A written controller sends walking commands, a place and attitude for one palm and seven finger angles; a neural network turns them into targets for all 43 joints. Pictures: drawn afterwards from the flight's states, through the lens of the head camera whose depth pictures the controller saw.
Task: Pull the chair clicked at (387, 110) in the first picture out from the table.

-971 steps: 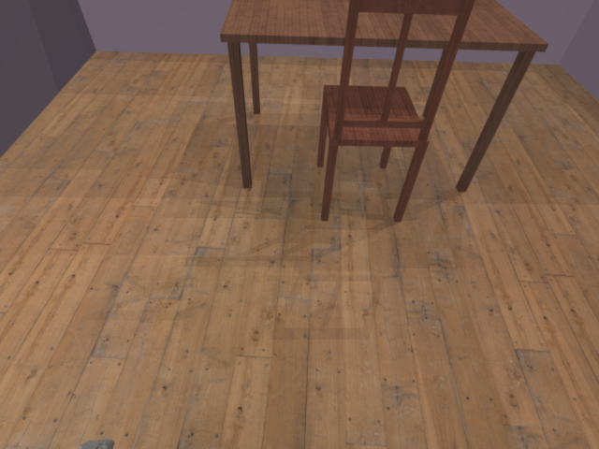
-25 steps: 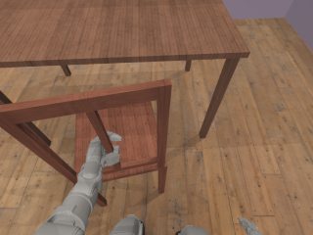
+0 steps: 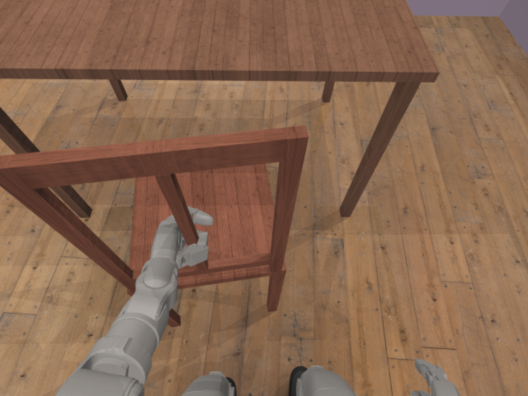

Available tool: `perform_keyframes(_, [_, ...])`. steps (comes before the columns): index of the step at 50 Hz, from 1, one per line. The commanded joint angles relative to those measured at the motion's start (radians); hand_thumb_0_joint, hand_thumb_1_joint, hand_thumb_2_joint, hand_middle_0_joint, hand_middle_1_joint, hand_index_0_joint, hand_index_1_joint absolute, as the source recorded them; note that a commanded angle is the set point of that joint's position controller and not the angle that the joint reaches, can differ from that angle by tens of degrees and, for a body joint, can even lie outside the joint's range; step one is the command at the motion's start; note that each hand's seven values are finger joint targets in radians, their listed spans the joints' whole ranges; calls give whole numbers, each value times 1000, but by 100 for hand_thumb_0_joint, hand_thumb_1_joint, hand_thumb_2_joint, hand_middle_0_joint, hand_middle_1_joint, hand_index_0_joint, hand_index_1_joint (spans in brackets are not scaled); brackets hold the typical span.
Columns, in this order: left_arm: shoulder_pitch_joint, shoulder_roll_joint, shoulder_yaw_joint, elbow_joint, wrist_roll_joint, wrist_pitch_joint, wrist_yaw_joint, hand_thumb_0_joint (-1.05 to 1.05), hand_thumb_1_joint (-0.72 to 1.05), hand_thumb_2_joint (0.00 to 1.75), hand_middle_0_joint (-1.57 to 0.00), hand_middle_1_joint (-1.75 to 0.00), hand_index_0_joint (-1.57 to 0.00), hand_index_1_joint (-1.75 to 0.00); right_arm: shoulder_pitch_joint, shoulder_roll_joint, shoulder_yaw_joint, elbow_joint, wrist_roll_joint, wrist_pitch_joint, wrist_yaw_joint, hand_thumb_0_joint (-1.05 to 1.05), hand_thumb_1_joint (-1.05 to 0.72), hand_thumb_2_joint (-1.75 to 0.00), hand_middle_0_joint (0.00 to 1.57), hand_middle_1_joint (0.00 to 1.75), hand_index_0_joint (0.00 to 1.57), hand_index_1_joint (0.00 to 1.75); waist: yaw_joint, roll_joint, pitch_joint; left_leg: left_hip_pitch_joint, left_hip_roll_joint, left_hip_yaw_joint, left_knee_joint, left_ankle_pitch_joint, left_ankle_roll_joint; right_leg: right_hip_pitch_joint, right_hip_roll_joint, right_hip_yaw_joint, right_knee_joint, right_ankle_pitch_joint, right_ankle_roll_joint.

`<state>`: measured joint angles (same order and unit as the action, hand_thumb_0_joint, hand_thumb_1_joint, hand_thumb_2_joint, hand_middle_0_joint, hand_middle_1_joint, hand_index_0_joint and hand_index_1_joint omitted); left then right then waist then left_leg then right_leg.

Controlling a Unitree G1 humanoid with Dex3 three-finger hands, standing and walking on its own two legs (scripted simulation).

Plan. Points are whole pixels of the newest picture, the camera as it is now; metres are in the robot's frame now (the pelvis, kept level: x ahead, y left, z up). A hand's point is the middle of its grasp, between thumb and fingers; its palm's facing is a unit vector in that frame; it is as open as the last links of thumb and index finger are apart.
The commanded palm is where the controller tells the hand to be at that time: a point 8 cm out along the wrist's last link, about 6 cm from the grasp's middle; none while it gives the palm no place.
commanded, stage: step backward, pulling the chair out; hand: left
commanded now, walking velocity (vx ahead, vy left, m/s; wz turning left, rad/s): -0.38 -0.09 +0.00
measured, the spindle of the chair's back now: (188, 230) +0.37 +0.13 -0.04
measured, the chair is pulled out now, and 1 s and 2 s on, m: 0.20 0.37 0.55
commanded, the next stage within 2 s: stop walking, hand still on the chair in 1.88 s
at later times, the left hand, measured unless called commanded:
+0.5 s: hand (192, 291) +0.27 +0.12 -0.06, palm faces -0.03 -0.99 -0.16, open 5.2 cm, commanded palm +0.26 +0.17 -0.06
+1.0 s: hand (181, 356) +0.18 +0.13 -0.06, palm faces -0.01 -0.99 -0.17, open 5.2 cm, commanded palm +0.17 +0.17 -0.06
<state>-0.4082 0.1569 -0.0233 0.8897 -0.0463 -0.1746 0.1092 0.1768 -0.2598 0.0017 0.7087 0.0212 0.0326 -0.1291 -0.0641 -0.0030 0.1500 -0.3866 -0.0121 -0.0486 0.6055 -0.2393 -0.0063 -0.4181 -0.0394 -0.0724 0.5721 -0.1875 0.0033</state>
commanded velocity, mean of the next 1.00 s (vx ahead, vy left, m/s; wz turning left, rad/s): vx -0.38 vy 0.00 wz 0.01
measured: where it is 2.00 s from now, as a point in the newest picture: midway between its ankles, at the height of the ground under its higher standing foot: outside the picture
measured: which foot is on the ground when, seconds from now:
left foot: down 0.00-0.68, up 0.70-0.80, down 0.82-1.00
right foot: down 0.00-0.42, up 0.44-0.52, down 0.54-0.86, up 0.88-1.00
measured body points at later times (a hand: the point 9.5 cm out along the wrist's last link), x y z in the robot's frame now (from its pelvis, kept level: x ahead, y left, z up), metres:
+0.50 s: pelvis -0.07 +0.00 +0.00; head +0.00 +0.01 +0.44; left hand +0.27 +0.17 -0.05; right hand +0.02 -0.27 -0.12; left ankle -0.02 +0.12 -0.73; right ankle -0.02 -0.13 -0.72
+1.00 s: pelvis -0.16 -0.01 +0.00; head -0.09 +0.00 +0.44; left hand +0.18 +0.18 -0.05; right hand -0.07 -0.26 -0.13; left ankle -0.10 +0.12 -0.73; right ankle -0.13 -0.14 -0.73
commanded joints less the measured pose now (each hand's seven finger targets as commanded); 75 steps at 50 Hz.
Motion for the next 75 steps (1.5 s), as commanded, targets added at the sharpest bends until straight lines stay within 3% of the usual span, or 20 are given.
perform_keyframes(1, [-304, 108, -12, -231, 27, -71, -11, 0, 90, 90, -50, -145, -50, -145, 10, -108, -30, -124, -21, -14, 2, 0, -90, -90, 20, 30, 20, 30, 32, 244, -455, 129, 263, -208, -177, 514, 104, 187, -18, 74, 136, -43, -6])
perform_keyframes(7, [-316, 126, 11, -183, 46, -100, -14, 0, 90, 90, -50, -145, -50, -145, 64, -113, -54, -90, -18, -28, 24, 0, -90, -90, 20, 30, 20, 30, 13, 135, -506, 240, 234, -131, -23, 694, 66, 222, -27, 102, -31, 243, -16])
perform_keyframes(10, [-271, 191, 55, -146, 36, -109, -7, 0, 90, 90, -50, -145, -50, -145, 64, -105, -63, -101, 3, -23, 10, 0, -90, -90, 20, 30, 20, 30, 4, 8, -547, 100, 135, -41, 49, 344, -4, 350, -157, 206, -70, 531, -67])
perform_keyframes(13, [-246, 223, 77, -110, 28, -95, -2, 0, 90, 90, -50, -145, -50, -145, 0, -101, -52, -114, 5, -27, 0, 0, -90, -90, 20, 30, 20, 30, 38, -86, -470, -9, 32, -35, 248, -223, -30, 261, -318, 296, -192, 371, -143])
perform_keyframes(17, [-229, 176, 58, -113, 20, -64, -2, 0, 90, 90, -50, -145, -50, -145, 24, -110, -30, -90, -3, -34, -9, 0, -90, -90, 20, 30, 20, 30, 24, -114, -434, 46, 74, -50, -34, -84, -11, 289, -230, 177, -111, 377, -82])
perform_keyframes(22, [-319, 112, -4, -192, 19, -76, -14, 0, 90, 90, -50, -145, -50, -145, -6, -109, -33, -130, -15, -7, -1, 0, -90, -90, 20, 30, 20, 30, 40, 252, -409, 31, 285, -215, -234, 276, 113, 197, -8, 73, 151, -123, -6])
perform_keyframes(24, [-297, 140, 31, -170, 17, -79, -11, 0, 90, 90, -50, -145, -50, -145, 35, -112, -46, -111, -17, -14, 4, 0, -90, -90, 20, 30, 20, 30, 41, 191, -430, 135, 296, -213, -154, 472, 131, 153, 4, 83, 106, -131, -8])
perform_keyframes(30, [-293, 182, 56, -129, 35, -108, -12, 0, 90, 90, -50, -145, -50, -145, 69, -125, -69, -86, -8, -30, 14, 0, -90, -90, 20, 30, 20, 30, 18, 107, -489, 123, 217, -100, -55, 424, 49, 268, -37, 129, -35, 230, -22])
perform_keyframes(35, [-235, 238, 81, -94, 26, -112, 5, 0, 90, 90, -50, -145, -50, -145, 14, -105, -57, -95, 4, -41, 0, 0, -90, -90, 20, 30, 20, 30, 47, -88, -418, 50, 17, -11, 287, -223, -28, 100, -311, 337, -289, -56, -148])
perform_keyframes(40, [-255, 191, 60, -86, 20, -75, 3, 0, 90, 90, -50, -145, -50, -145, 49, -126, -31, -58, -3, -54, -8, 0, -90, -90, 20, 30, 20, 30, 21, -98, -372, 105, 88, -58, -152, -34, 9, 149, -173, 147, -137, 71, -46])
perform_keyframes(44, [-378, 122, -2, -182, 14, -94, -16, 0, 90, 90, -50, -145, -50, -145, 8, -115, -34, -109, -12, -36, -6, 0, -90, -90, 20, 30, 20, 30, 45, 255, -396, 25, 298, -225, -256, 110, 128, 149, 6, 75, 170, -174, 0])
perform_keyframes(49, [-345, 138, 25, -81, 30, -98, -17, 0, 90, 90, -50, -145, -50, -145, 93, -126, -57, -51, -15, -60, 11, 0, -90, -90, 20, 30, 20, 30, 28, 107, -427, 207, 278, -172, -61, 576, 107, 178, 2, 100, -13, 34, -6])
perform_keyframes(51, [-361, 143, 18, -85, 46, -110, -23, 0, 90, 90, -50, -145, -50, -145, 56, -114, -53, -54, -16, -62, 18, 0, -90, -90, 20, 30, 20, 30, 31, 159, -404, 113, 239, -112, -54, 434, 62, 218, -47, 129, -34, 178, -18])
perform_keyframes(56, [-285, 248, 87, -51, 33, -114, -1, 0, 90, 90, -50, -145, -50, -145, 24, -109, -62, -68, 2, -64, 1, 0, -90, -90, 20, 30, 20, 30, 47, -98, -446, 13, 30, -19, 264, -215, -34, 201, -325, 357, -223, 231, -154])
perform_keyframes(60, [-252, 215, 85, -65, 30, -78, -4, 0, 90, 90, -50, -145, -50, -145, 43, -116, -36, -53, -4, -64, -7, 0, -90, -90, 20, 30, 20, 30, 31, -115, -433, 75, 72, -46, -35, -85, -18, 250, -238, 199, -99, 339, -91])
perform_keyframes(62, [-276, 170, 48, -116, 22, -82, -9, 0, 90, 90, -50, -145, -50, -145, 36, -150, -52, -82, -5, -55, -12, 0, -90, -90, 20, 30, 20, 30, 37, 20, -412, 133, 200, -142, -170, 294, 53, 183, -59, 100, -13, 179, 3])
perform_keyframes(65, [-362, 125, 12, -169, 22, -93, -23, 0, 90, 90, -50, -145, -50, -145, 11, -108, -38, -102, -22, -42, 4, 0, -90, -90, 20, 30, 20, 30, 41, 279, -410, 79, 326, -241, -239, 299, 137, 134, 6, 77, 213, -216, -2])
perform_keyframes(70, [-324, 134, 30, -109, 35, -105, -25, 0, 90, 90, -50, -145, -50, -145, 91, -125, -64, -56, -22, -65, 34, 0, -90, -90, 20, 30, 20, 30, 24, 207, -443, 321, 314, -183, -65, 716, 127, 122, 17, 89, -14, -117, -5])
perform_keyframes(72, [-330, 157, 41, -107, 46, -117, -28, 0, 90, 90, -50, -145, -50, -145, 77, -124, -61, -57, -22, -68, 39, 0, -90, -90, 20, 30, 20, 30, 26, 234, -433, 250, 276, -138, -38, 610, 96, 197, -3, 102, -92, 51, -12])
perform_keyframes(75, [-280, 252, 98, -80, 36, -117, -15, 0, 90, 90, -50, -145, -50, -145, 66, -116, -77, -76, 5, -62, 18, 0, -90, -90, 20, 30, 20, 30, 20, -60, -462, 47, 119, 0, 75, 71, -6, 280, -191, 287, -163, 209, -80])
